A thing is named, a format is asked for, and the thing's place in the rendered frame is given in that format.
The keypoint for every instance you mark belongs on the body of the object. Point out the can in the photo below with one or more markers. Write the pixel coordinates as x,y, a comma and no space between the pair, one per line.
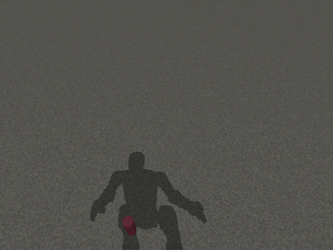
129,225

